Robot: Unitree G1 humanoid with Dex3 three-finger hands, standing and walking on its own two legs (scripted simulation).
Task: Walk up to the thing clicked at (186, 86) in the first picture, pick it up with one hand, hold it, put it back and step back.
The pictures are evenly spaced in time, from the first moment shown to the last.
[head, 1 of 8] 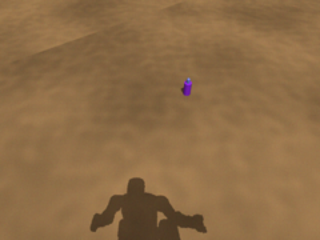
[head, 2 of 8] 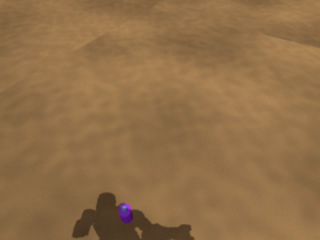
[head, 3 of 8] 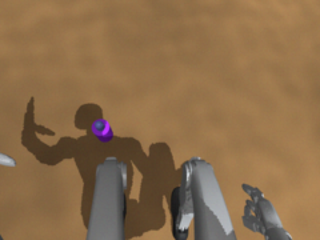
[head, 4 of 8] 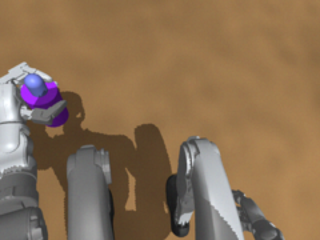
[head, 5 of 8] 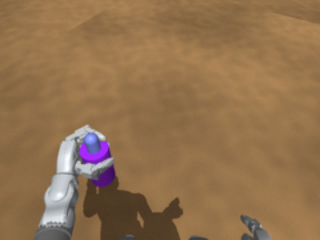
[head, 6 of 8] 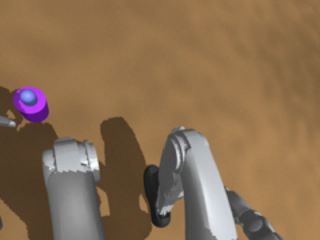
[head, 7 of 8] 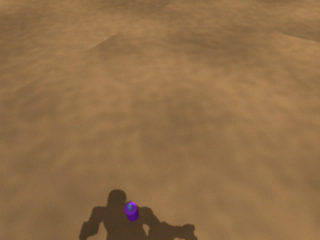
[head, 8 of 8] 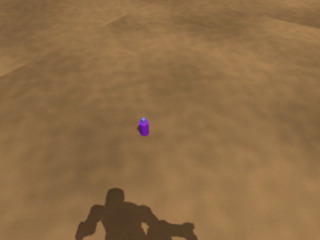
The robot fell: no
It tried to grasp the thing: yes
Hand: left
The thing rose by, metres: 0.67
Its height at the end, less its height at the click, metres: +0.00
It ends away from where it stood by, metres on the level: 0.01
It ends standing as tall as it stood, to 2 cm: yes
